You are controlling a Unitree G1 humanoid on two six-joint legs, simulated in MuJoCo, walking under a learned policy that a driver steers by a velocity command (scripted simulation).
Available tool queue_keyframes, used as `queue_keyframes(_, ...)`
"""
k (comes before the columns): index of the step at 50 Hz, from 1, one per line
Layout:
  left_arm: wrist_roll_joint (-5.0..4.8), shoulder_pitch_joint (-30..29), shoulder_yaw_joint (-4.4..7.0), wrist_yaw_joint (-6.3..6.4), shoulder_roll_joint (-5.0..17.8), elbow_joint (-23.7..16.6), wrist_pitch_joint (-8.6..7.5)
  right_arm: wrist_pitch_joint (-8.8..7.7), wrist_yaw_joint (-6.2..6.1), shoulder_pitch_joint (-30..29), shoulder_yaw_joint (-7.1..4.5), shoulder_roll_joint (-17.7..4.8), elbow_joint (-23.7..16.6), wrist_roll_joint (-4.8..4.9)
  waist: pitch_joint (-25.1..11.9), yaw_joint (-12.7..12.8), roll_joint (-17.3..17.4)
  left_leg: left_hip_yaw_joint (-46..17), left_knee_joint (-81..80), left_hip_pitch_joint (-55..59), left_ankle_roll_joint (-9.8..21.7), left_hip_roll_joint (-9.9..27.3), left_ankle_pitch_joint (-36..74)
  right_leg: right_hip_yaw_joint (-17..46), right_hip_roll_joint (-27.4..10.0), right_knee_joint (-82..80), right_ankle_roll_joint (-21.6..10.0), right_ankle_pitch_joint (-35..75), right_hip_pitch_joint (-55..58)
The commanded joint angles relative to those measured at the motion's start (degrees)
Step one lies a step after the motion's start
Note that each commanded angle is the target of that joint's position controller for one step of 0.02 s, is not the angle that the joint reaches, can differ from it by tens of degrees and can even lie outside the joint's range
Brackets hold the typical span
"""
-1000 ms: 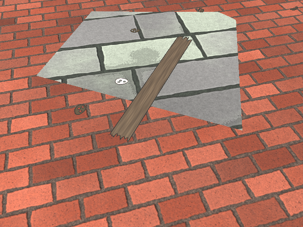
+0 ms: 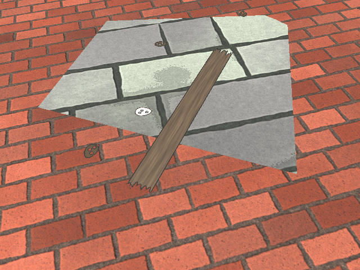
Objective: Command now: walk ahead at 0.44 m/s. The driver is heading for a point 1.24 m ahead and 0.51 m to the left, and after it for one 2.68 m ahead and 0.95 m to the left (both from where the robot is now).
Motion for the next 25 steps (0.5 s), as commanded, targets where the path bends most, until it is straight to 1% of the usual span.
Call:
queue_keyframes(1, -0.25, 6.42, 0.04, 0.42, 4.86, 0.35, -1.1, 0.47, 0.45, -2.64, -0.3, -1.37, -3.39, 0.09, 5.94, -0.53, -5.26, 1.12, -1.33, -14.34, -1.12, 0.98, 3.48, 11.82, -14.75, -8.8, -4.92, 25.39, 5.76)
queue_keyframes(3, -0.14, 7.01, -0.34, 0.45, 4.86, 0.42, -1.15, 0.73, 0.51, -8.89, 0.11, -0.82, -5.93, 0.31, 7.08, 0.19, -5.7, 2.93, -7.0, -14.26, -1.61, 0.2, 5.86, 9.34, -13.69, -9.31, -4.87, 29.97, 4.05)
queue_keyframes(5, -0.14, 6.87, -0.68, 0.55, 4.7, 0.35, -1.2, 0.75, 0.58, -14.7, 0.72, -0.08, -8.22, 0.71, 8.42, 0.92, -6.17, 4.65, -15.75, -11.1, -1.59, -0.92, 8.86, 7.27, -12.55, -9.84, -4.46, 32.63, 1.67)
queue_keyframes(6, -0.16, 7.26, -0.72, 0.64, 4.96, 0.5, -1.28, 0.76, 0.58, -16.8, 1.0, 0.17, -9.04, 0.95, 8.72, 1.34, -6.63, 5.55, -19.71, -8.82, -1.26, -1.64, 10.19, 6.64, -12.47, -10.05, -4.33, 34.27, 1.11)
queue_keyframes(7, -0.16, 7.61, -0.68, 0.74, 5.44, 0.7, -1.36, 0.78, 0.51, -17.94, 1.1, -0.04, -9.6, 1.13, 8.72, 1.45, -7.08, 6.28, -22.66, -6.49, -0.7, -2.29, 10.9, 6.25, -12.78, -10.01, -4.28, 36.47, 1.2)
queue_keyframes(8, -0.1, 7.38, -0.55, 0.84, 6.21, 0.83, -1.48, 0.82, 0.37, -17.88, 1.08, -0.49, -9.87, 1.22, 8.34, 0.95, -7.49, 6.83, -24.73, -4.43, 0.29, -2.84, 11.2, 5.2, -13.54, -9.76, -4.16, 39.7, 2.24)
queue_keyframes(9, -0.03, 6.86, -0.44, 0.92, 6.69, 0.87, -1.67, 0.76, 0.12, -16.97, 0.87, -1.26, -9.85, 1.23, 7.46, 0.15, -7.45, 7.12, -25.99, -1.71, 1.59, -3.61, 11.16, 3.97, -14.17, -8.12, -3.77, 45.64, 3.56)
queue_keyframes(10, 0.0, 6.24, -0.3, 1.05, 7.17, 0.89, -1.85, 0.61, -0.19, -14.87, 0.5, -2.18, -9.45, 1.23, 5.84, -1.16, -7.41, 7.38, -26.44, 1.53, 2.99, -4.83, 10.38, 2.64, -14.67, -4.87, -3.25, 53.24, 5.18)
queue_keyframes(11, 0.08, 5.56, -0.05, 1.3, 7.79, 0.84, -1.85, 0.34, -0.47, -10.9, -0.04, -3.24, -8.35, 1.16, 3.38, -3.15, -7.43, 7.39, -26.48, 5.62, 4.29, -6.24, 8.81, 1.33, -15.01, 0.6, -2.73, 59.74, 6.74)
queue_keyframes(12, 0.32, 4.74, 0.26, 1.5, 8.56, 0.68, -1.59, -0.02, -0.7, -3.94, -0.78, -4.33, -6.11, 1.21, -0.25, -6.04, -7.44, 6.87, -27.49, 11.52, 5.64, -7.55, 7.58, 0.33, -15.15, 8.97, -2.36, 62.65, 7.7)
queue_keyframes(13, 0.16, 3.73, 0.55, 1.51, 9.24, 0.42, -1.21, -0.32, -0.96, 4.06, -1.56, -5.16, -3.23, 0.97, -3.79, -9.53, -6.61, 6.36, -31.39, 20.31, 6.92, -7.93, 8.68, -1.11, -14.34, 19.73, -1.76, 58.92, 5.28)
queue_keyframes(14, 0.03, 3.65, 0.43, 1.25, 8.63, -0.52, -1.06, -0.37, -1.39, 11.56, -2.78, -8.29, -1.37, -0.09, -7.48, -12.18, -3.66, -3.14, -32.83, 31.37, 9.43, -0.5, 1.68, -2.42, -12.56, 34.89, -1.2, 43.33, -4.4)
queue_keyframes(15, -0.73, 8.6, -0.35, 0.11, 2.26, -2.1, -0.99, -0.01, -1.36, 13.66, -4.0, -13.32, -1.59, -0.88, -12.27, -7.94, 8.56, -33.87, -37.17, 44.65, 19.1, 16.25, -2.44, -2.82, -1.43, 59.3, 1.11, -3.96, -24.99)
queue_keyframes(16, -0.18, 4.53, 0.72, -0.43, 6.31, -3.51, -1.15, 0.68, -0.65, 9.49, -3.81, -12.14, -1.7, 1.43, -12.16, -7.08, 5.09, -47.25, -46.94, 43.26, 21.08, 17.11, -11.02, 5.64, -0.35, 65.92, 0.46, -9.68, -33.95)
queue_keyframes(17, -0.02, -2.56, 0.98, -0.67, 7.69, -6.68, -1.66, 0.58, -0.57, 2.57, -3.15, -9.95, -3.34, 1.75, -2.85, -4.88, 2.28, -38.74, -48.71, 35.22, 18.84, 15.93, -11.93, 6.89, -4.26, 63.54, -0.19, -3.84, -38.07)
queue_keyframes(18, 0.16, -5.83, 1.14, -0.73, 8.16, -7.77, -2.21, 0.2, -0.43, 0.03, -2.41, -6.85, -3.71, 1.64, 0.6, -3.44, -2.61, -32.98, -50.03, 27.93, 16.71, 14.02, -4.85, 6.77, -6.3, 59.38, -0.07, 0.11, -35.83)
queue_keyframes(19, 0.35, -6.57, 1.27, -0.6, 7.52, -8.13, -2.0, -0.31, -0.66, -0.69, -1.9, -5.3, -3.75, 1.4, 2.28, -1.32, -4.54, -28.14, -50.32, 22.32, 14.88, 11.47, 3.32, 6.94, -7.61, 55.62, 0.58, 1.06, -32.31)
queue_keyframes(20, 0.99, -6.16, 1.22, -0.6, 6.78, -8.74, -1.13, -0.8, -1.09, -0.49, -1.45, -4.36, -3.4, 1.44, 2.34, 0.52, -4.15, -24.2, -50.24, 18.28, 13.64, 9.08, 9.32, 7.19, -8.38, 52.59, 1.6, 0.7, -28.9)
queue_keyframes(21, 1.33, -5.7, 1.15, -0.64, 5.8, -9.05, -0.18, -1.34, -1.31, 0.49, -1.32, -4.53, -3.21, 1.45, 1.84, 1.33, -3.34, -21.71, -50.07, 16.53, 13.15, 7.9, 13.26, 7.01, -8.59, 50.05, 2.48, 0.04, -27.07)
queue_keyframes(23, 1.6, -7.07, 1.07, -0.75, 5.18, -10.39, 1.22, -1.92, -1.58, 3.18, -1.57, -6.24, -2.99, 1.6, 1.88, 1.68, -2.02, -18.79, -50.28, 14.61, 13.0, 6.15, 16.79, 5.69, -8.64, 45.48, 4.13, 0.09, -27.2)
queue_keyframes(25, 1.63, -12.56, 1.13, -0.89, 5.76, -12.95, 1.97, -1.79, -1.68, 5.45, -1.76, -7.55, -3.29, 1.79, 3.26, 0.56, -0.67, -17.98, -51.54, 13.84, 12.29, 4.93, 15.64, 4.51, -8.88, 40.1, 5.72, 4.08, -30.11)
Velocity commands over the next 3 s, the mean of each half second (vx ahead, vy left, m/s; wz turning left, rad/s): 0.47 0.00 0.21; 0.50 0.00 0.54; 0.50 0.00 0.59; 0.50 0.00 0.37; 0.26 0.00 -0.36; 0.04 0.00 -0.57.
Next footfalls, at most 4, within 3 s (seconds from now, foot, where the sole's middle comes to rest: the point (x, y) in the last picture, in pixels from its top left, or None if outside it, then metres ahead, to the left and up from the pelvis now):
0.28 left None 0.32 0.07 -0.78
0.84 right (205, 231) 0.67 -0.03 -0.78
1.36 left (129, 203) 0.79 0.28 -0.78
1.92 right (108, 143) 1.13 0.43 -0.78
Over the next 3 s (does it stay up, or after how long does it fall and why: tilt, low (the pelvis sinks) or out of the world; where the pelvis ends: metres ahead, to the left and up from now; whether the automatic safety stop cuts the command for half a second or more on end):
stays up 1.10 0.50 0.00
